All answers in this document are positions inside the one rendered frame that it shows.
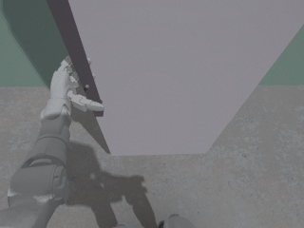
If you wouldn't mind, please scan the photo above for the handle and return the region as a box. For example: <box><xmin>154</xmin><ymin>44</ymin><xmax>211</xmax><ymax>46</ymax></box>
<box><xmin>47</xmin><ymin>0</ymin><xmax>104</xmax><ymax>117</ymax></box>

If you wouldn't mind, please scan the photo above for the left robot forearm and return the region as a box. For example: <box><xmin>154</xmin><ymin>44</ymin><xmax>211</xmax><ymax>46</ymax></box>
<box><xmin>7</xmin><ymin>98</ymin><xmax>72</xmax><ymax>207</ymax></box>

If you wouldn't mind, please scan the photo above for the robot right shin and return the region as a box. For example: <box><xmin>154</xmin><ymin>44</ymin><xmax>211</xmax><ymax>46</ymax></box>
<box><xmin>168</xmin><ymin>213</ymin><xmax>180</xmax><ymax>219</ymax></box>

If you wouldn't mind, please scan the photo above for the left robot upper arm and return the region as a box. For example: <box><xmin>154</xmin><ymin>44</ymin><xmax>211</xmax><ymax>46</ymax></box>
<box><xmin>0</xmin><ymin>164</ymin><xmax>69</xmax><ymax>228</ymax></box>

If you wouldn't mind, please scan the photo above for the fridge door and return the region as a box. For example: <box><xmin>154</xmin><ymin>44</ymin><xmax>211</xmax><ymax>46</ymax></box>
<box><xmin>68</xmin><ymin>0</ymin><xmax>304</xmax><ymax>156</ymax></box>

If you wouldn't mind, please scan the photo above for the right robot thigh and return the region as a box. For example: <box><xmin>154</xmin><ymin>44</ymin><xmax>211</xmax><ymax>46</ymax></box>
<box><xmin>163</xmin><ymin>216</ymin><xmax>197</xmax><ymax>228</ymax></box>

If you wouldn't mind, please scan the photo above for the robot left hand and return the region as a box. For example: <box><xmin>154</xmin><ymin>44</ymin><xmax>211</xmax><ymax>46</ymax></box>
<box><xmin>49</xmin><ymin>55</ymin><xmax>105</xmax><ymax>112</ymax></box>

